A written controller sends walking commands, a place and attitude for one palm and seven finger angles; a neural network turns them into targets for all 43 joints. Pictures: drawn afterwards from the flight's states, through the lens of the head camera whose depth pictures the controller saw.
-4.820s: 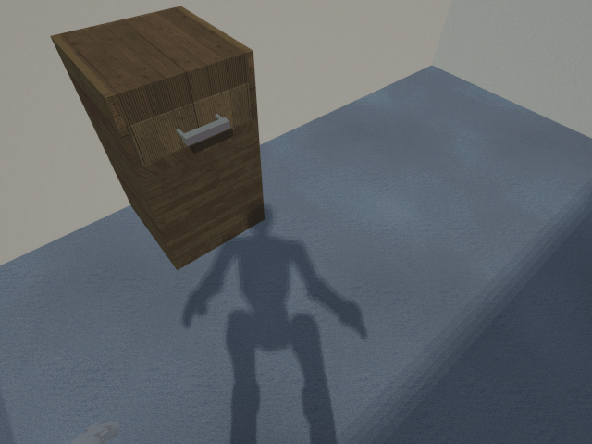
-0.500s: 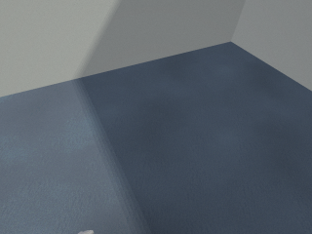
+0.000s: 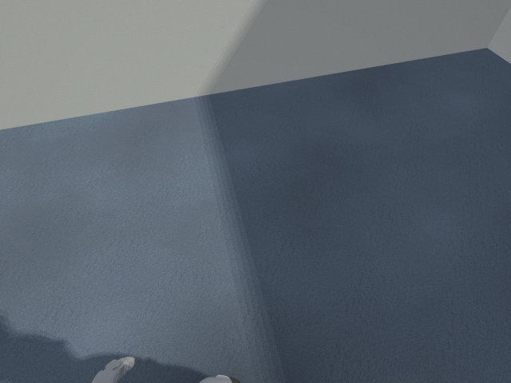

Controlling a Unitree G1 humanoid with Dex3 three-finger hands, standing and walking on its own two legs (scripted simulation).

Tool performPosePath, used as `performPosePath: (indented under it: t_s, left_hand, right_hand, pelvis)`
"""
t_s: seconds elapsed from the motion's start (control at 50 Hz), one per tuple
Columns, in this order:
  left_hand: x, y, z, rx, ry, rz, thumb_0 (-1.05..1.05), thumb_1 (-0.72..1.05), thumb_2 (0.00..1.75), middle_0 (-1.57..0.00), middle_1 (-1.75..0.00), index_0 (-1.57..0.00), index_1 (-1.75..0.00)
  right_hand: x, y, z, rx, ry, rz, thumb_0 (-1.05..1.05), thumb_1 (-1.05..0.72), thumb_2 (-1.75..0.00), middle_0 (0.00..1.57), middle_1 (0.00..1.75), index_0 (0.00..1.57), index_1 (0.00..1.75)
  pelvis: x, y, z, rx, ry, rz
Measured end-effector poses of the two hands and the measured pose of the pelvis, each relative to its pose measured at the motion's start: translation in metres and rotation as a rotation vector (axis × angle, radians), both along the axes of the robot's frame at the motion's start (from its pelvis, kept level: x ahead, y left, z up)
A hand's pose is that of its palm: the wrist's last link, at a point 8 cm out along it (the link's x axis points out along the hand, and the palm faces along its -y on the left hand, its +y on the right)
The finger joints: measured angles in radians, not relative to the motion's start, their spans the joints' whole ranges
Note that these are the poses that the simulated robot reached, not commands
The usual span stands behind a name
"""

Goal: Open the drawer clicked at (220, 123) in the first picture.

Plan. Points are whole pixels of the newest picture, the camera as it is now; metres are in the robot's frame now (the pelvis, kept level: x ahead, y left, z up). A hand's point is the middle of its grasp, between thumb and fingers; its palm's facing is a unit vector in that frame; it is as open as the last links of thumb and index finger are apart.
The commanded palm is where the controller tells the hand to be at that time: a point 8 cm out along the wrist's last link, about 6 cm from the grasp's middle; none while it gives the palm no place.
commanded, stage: turn to face it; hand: left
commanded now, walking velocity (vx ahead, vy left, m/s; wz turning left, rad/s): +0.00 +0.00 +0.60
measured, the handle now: out of the picture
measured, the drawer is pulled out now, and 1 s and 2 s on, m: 0.00 0.00 0.00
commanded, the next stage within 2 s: none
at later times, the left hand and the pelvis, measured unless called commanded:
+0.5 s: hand out of the picture -0.08 +0.23 -0.18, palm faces +0.37 -0.90 -0.24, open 7.4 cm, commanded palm none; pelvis -0.03 +0.02 -0.01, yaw +19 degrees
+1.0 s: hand out of the picture -0.03 +0.21 -0.13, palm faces +0.56 -0.78 -0.29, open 7.4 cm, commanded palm none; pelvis -0.02 -0.02 +0.00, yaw +37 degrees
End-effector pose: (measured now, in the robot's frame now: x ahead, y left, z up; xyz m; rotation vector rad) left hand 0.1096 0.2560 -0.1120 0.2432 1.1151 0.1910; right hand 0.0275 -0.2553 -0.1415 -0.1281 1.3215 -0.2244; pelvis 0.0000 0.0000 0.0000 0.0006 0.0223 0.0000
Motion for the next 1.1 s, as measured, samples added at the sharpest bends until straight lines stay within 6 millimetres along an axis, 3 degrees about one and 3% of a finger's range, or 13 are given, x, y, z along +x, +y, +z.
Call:
performPosePath:
  t_s: [0.12, 0.24, 0.34, 0.44, 0.5, 0.58, 0.7, 0.8, 0.9, 0.96, 1.1]
  left_hand:
    - [-0.047, -0.019, 0.013, 0.003, 0.015, 0.076, 0.01, 0.9, 0.89, -0.2, -0.3, -0.2, -0.3]
    - [-0.089, -0.027, 0.005, -0.033, 0.042, 0.164, 0.01, 0.9, 0.89, -0.21, -0.3, -0.2, -0.3]
    - [-0.138, -0.022, -0.01, -0.069, 0.11, 0.26, 0.01, 0.9, 0.89, -0.21, -0.3, -0.2, -0.3]
    - [-0.193, 0.001, -0.035, -0.101, 0.191, 0.374, 0.01, 0.9, 0.89, -0.21, -0.3, -0.2, -0.3]
    - [-0.215, 0.016, -0.039, -0.099, 0.239, 0.424, 0.01, 0.9, 0.89, -0.21, -0.3, -0.2, -0.3]
    - [-0.218, 0.032, -0.029, -0.088, 0.212, 0.463, 0.01, 0.9, 0.89, -0.2, -0.3, -0.2, -0.3]
    - [-0.196, 0.045, -0.011, -0.056, 0.081, 0.488, 0.01, 0.91, 0.9, -0.2, -0.3, -0.2, -0.3]
    - [-0.172, 0.04, 0.0, -0.027, -0.005, 0.498, 0.01, 0.91, 0.9, -0.2, -0.3, -0.2, -0.3]
    - [-0.156, 0.02, 0.008, 0.014, -0.08, 0.51, 0.01, 0.9, 0.89, -0.2, -0.3, -0.2, -0.3]
    - [-0.163, 0.002, 0.013, 0.031, -0.088, 0.53, 0.01, 0.9, 0.89, -0.2, -0.3, -0.2, -0.3]
    - [-0.208, -0.035, 0.016, 0.003, -0.031, 0.65, 0.01, 0.9, 0.89, -0.21, -0.3, -0.2, -0.3]
  right_hand:
    - [0.03, -0.025, 0.008, -0.001, -0.054, 0.09, 0.0, -0.91, -0.9, 0.2, 0.3, 0.2, 0.3]
    - [0.055, -0.024, 0.015, -0.014, -0.05, 0.201, 0.0, -0.91, -0.9, 0.2, 0.3, 0.2, 0.3]
    - [0.086, 0.0, 0.017, -0.028, -0.046, 0.319, 0.0, -0.91, -0.9, 0.2, 0.3, 0.2, 0.3]
    - [0.125, 0.046, 0.02, -0.048, -0.125, 0.45, 0.0, -0.91, -0.9, 0.2, 0.3, 0.2, 0.3]
    - [0.136, 0.071, 0.028, -0.044, -0.175, 0.5, 0.0, -0.91, -0.9, 0.2, 0.3, 0.2, 0.3]
    - [0.136, 0.088, 0.039, -0.046, -0.189, 0.533, 0.0, -0.91, -0.9, 0.2, 0.3, 0.21, 0.3]
    - [0.127, 0.093, 0.038, -0.026, -0.152, 0.571, 0.0, -0.91, -0.9, 0.21, 0.3, 0.21, 0.3]
    - [0.12, 0.08, 0.027, -0.006, -0.11, 0.583, 0.0, -0.91, -0.9, 0.21, 0.3, 0.21, 0.3]
    - [0.123, 0.056, 0.006, 0.017, -0.067, 0.597, 0.0, -0.91, -0.9, 0.21, 0.3, 0.21, 0.3]
    - [0.13, 0.045, -0.001, 0.02, -0.048, 0.619, 0.0, -0.91, -0.9, 0.21, 0.3, 0.21, 0.3]
    - [0.147, 0.042, 0.007, 0.017, -0.019, 0.709, 0.0, -0.91, -0.9, 0.2, 0.3, 0.2, 0.3]
  pelvis:
    - [-0.008, -0.014, 0.009, 0.026, -0.025, 0.084]
    - [-0.014, -0.018, 0.011, 0.035, -0.028, 0.176]
    - [-0.02, -0.009, 0.007, 0.026, -0.017, 0.246]
    - [-0.026, 0.012, -0.006, 0.006, -0.007, 0.314]
    - [-0.03, 0.019, -0.005, 0.006, -0.012, 0.336]
    - [-0.032, 0.025, 0.005, -0.019, -0.02, 0.378]
    - [-0.034, 0.024, 0.011, -0.022, -0.026, 0.443]
    - [-0.032, 0.012, 0.01, -0.012, -0.024, 0.5]
    - [-0.025, -0.01, 0.0, 0.012, -0.013, 0.56]
    - [-0.024, -0.02, 0.0, 0.019, -0.026, 0.608]
    - [-0.023, -0.028, 0.009, 0.046, -0.037, 0.708]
